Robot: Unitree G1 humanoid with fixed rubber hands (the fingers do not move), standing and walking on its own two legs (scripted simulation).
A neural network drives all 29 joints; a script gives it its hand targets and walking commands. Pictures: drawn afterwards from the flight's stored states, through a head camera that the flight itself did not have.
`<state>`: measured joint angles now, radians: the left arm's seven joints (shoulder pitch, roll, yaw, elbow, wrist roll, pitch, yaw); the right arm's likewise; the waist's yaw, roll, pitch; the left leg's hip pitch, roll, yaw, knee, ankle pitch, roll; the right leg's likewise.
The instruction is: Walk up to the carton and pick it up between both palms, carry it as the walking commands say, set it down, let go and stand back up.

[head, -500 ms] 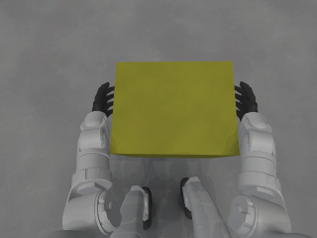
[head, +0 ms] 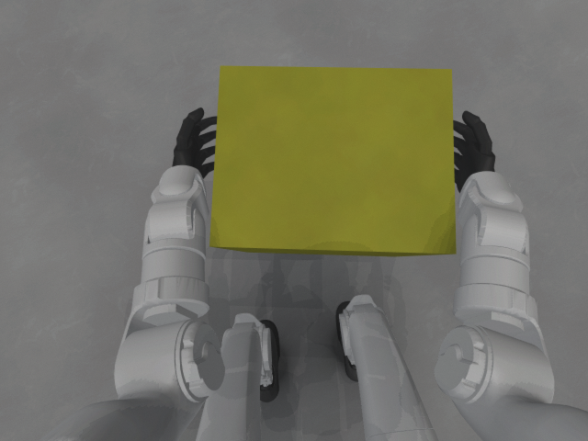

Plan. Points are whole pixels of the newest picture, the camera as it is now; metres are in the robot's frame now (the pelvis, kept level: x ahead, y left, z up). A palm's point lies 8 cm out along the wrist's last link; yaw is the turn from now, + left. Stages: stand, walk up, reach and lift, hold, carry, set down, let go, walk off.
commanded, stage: set down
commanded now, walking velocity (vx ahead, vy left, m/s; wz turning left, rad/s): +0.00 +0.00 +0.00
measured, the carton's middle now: (326, 182) +0.45 -0.08 -0.16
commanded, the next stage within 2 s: none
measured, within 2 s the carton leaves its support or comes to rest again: rests again in 1.80 s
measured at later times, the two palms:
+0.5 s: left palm (212, 170) +0.49 +0.10 -0.16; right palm (447, 176) +0.43 -0.27 -0.16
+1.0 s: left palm (226, 172) +0.51 +0.10 -0.24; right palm (428, 178) +0.45 -0.27 -0.24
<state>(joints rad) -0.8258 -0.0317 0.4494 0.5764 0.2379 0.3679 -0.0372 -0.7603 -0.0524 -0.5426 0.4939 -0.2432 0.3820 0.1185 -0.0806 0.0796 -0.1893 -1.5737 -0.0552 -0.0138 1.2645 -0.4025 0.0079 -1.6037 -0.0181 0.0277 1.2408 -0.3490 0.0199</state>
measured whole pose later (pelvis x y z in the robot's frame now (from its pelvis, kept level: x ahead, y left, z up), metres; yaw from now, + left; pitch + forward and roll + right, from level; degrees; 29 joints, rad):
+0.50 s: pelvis -0.01 -0.01 -0.08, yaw +0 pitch +48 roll +1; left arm -1.00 0.07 0.41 0.69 0.17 0.35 0.00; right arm -0.92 -0.11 -0.52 0.60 -0.18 0.36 0.06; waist -0.08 0.07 -0.21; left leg -1.91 -0.06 -0.02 1.54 -0.47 -0.01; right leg -1.95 -0.01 0.02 1.52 -0.41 0.01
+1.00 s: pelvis -0.04 -0.01 -0.14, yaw +1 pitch +49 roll +1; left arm -1.23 0.15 0.39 0.79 0.14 0.33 0.02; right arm -1.12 -0.20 -0.50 0.67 -0.14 0.36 0.04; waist -0.08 0.07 -0.08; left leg -2.14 -0.06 -0.01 1.76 -0.48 -0.02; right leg -2.18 0.00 0.03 1.73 -0.41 0.01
